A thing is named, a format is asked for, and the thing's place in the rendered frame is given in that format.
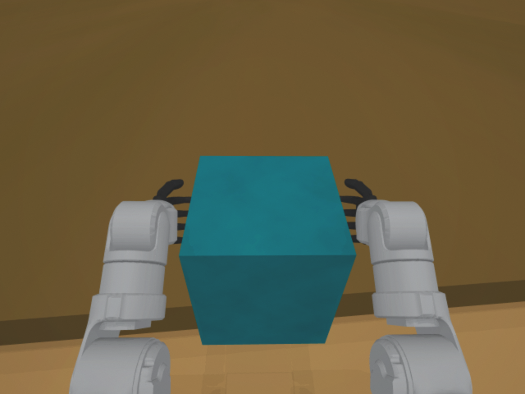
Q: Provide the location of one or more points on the right robot upper arm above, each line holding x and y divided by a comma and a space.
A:
417, 364

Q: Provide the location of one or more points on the left robot hand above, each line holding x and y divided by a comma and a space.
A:
162, 195

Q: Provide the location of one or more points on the left robot upper arm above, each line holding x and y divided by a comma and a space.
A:
123, 365

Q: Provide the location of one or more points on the left robot forearm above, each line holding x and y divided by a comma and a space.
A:
131, 289

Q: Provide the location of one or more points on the right robot forearm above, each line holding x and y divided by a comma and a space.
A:
405, 279

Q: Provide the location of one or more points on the carton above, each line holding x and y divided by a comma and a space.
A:
266, 251

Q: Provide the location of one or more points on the right robot hand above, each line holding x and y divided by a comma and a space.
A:
366, 194

